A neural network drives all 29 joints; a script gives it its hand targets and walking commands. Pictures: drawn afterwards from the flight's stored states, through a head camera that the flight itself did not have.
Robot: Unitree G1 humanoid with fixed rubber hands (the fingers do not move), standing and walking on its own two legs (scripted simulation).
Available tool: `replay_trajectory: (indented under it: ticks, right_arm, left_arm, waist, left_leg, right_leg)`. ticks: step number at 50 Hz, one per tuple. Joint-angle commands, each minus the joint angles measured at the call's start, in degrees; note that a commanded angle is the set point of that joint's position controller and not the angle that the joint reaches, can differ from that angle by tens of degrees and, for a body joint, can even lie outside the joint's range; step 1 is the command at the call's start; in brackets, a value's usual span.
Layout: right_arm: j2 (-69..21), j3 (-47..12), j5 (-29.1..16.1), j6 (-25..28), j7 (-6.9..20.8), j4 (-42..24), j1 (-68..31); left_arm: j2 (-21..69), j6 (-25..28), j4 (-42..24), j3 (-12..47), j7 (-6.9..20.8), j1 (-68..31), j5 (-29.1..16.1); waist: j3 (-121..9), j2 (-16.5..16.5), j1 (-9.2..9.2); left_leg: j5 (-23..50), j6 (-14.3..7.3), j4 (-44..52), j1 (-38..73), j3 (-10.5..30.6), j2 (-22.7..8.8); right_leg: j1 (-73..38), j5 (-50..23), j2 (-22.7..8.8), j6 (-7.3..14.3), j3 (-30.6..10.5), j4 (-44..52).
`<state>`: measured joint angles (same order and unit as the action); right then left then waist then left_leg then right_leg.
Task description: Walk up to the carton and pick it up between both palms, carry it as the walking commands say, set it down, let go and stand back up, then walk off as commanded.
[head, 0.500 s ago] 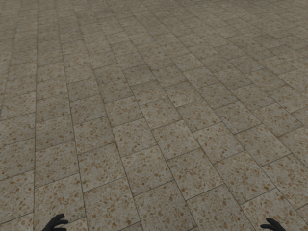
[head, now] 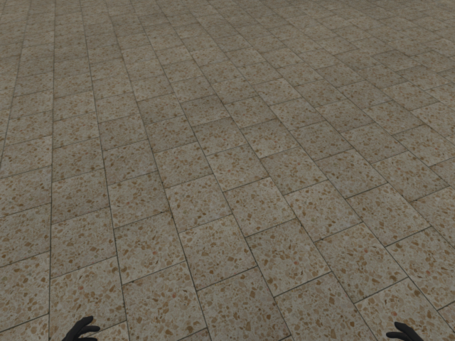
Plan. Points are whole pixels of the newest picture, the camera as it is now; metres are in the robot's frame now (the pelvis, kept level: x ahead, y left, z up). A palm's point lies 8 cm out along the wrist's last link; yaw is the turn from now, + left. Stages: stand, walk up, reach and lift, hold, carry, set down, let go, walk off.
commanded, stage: stand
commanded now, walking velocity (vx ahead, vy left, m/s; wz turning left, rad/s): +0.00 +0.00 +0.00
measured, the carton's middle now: out of the picture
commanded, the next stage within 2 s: walk up in 0.50 s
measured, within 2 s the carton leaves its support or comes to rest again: neither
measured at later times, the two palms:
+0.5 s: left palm out of the picture +0.10 +0.31 -0.10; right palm out of the picture +0.10 -0.31 -0.10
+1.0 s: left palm (143, 213) +0.35 +0.21 -0.02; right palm out of the picture +0.05 -0.49 -0.06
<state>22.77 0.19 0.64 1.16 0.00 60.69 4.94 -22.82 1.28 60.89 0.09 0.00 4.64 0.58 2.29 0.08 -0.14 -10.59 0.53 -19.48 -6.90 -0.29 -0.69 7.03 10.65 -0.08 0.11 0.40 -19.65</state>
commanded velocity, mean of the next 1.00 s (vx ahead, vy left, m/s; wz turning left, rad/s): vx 0.00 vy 0.00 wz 0.00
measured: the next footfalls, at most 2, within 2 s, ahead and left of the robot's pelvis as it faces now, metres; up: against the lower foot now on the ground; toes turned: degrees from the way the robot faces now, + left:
right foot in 1.04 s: +0.15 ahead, -0.30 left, +0.00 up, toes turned -26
left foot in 1.42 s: +0.48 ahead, -0.22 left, +0.00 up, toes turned -24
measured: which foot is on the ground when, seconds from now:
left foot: down 0.00-1.00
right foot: down 0.00-0.70, up 0.72-1.00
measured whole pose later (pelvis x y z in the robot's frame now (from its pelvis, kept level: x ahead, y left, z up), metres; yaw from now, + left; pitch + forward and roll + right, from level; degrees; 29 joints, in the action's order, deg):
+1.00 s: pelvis +0.07 -0.08 -0.01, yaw -16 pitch +1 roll +2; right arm 34.1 7.6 2.8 6.4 1.6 53.7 10.3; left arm -32.9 -1.2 47.4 -6.8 13.4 1.8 2.5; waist -6.4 0.1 1.6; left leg -18.5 3.0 -17.0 2.3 -15.6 -9.3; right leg 29.1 12.6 -10.1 -0.7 2.7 -39.4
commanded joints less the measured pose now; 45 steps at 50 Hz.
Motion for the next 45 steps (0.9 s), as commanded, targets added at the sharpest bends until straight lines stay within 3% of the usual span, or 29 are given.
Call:
replay_trajectory:
  ticks: [1,34,35,36,37,38,39,41,43,45]
  right_arm:
    - [9.9,1.7,0.0,0.5,-0.3,-2.3,-2.0]
    - [10.1,1.8,0.0,0.4,-0.3,-2.2,-1.7]
    - [21.6,8.6,0.2,3.2,1.0,-5.1,1.9]
    - [24.2,10.5,0.4,3.7,0.7,-2.6,12.4]
    - [24.7,11.2,1.0,4.4,0.2,-4.4,12.6]
    - [22.3,10.7,1.0,4.9,-0.2,-6.9,8.2]
    - [20.0,10.0,1.0,5.5,-0.4,-8.4,4.1]
    - [19.5,9.4,1.6,6.2,0.1,-9.7,0.1]
    - [20.6,9.6,2.3,6.6,0.6,-10.6,-1.8]
    - [21.3,9.7,2.6,6.7,1.2,-10.8,-1.7]
  left_arm:
    - [-10.0,0.5,-2.4,-1.7,-0.3,-2.1,0.0]
    - [-10.1,0.4,-2.4,-2.0,-0.4,-1.8,0.0]
    - [-17.1,-0.9,-13.9,-5.6,3.0,-4.8,2.4]
    - [-15.7,-1.0,-16.4,-5.7,6.5,-13.1,2.4]
    - [-15.2,-1.2,-19.1,-6.1,8.7,-16.5,3.2]
    - [-16.2,-1.4,-19.3,-6.8,9.7,-14.8,3.3]
    - [-16.3,-1.7,-18.9,-7.2,10.6,-11.8,3.0]
    - [-16.5,-2.4,-17.5,-8.5,12.4,-7.6,2.7]
    - [-15.1,-2.5,-17.6,-8.2,13.8,-8.8,2.0]
    - [-13.7,-2.2,-17.8,-7.5,14.3,-11.5,1.9]
  waist:
    - [-3.4,0.0,0.01]
    - [-3.4,0.0,0.04]
    - [-5.1,1.7,1.21]
    - [-7.1,8.1,7.21]
    - [-7.4,8.0,8.32]
    - [-7.0,2.8,5.81]
    - [-6.1,1.4,2.9]
    - [-2.6,3.4,-0.5]
    - [-0.8,6.6,-0.83]
    - [-0.5,8.6,-0.2]
  left_leg:
    - [6.7,-1.9,2.9,0.6,5.3,-6.7]
    - [8.1,-1.8,3.4,1.4,5.2,-6.9]
    - [-15.7,-6.8,0.5,16.6,3.8,-10.2]
    - [-25.1,-11.6,7.8,23.3,13.9,-19.5]
    - [-26.7,-15.2,12.9,22.1,19.4,-28.6]
    - [-23.6,-15.5,13.3,16.9,17.9,-30.7]
    - [-20.4,-13.3,14.0,13.0,12.0,-29.3]
    - [-18.4,-10.9,15.5,4.4,2.6,-24.6]
    - [-18.3,-9.8,16.8,-3.6,-5.1,-20.5]
    - [-17.6,-9.0,16.6,-6.8,-9.8,-18.1]
  right_leg:
    - [-0.2,-6.8,-7.2,1.6,-5.7,3.2]
    - [-1.1,-8.3,-7.4,1.6,-5.6,3.7]
    - [24.9,11.4,-4.6,5.2,-8.6,-3.0]
    - [35.4,12.4,-3.5,2.7,-2.3,-18.5]
    - [43.3,11.5,-6.5,0.6,-3.0,-31.4]
    - [43.3,8.9,-9.0,-0.5,-6.0,-37.0]
    - [40.7,6.1,-11.4,-1.0,-8.0,-37.2]
    - [34.2,3.3,-12.2,-2.5,-5.7,-34.1]
    - [26.8,1.4,-11.7,-2.9,-1.7,-28.1]
    - [20.8,0.0,-10.5,-2.3,1.8,-21.2]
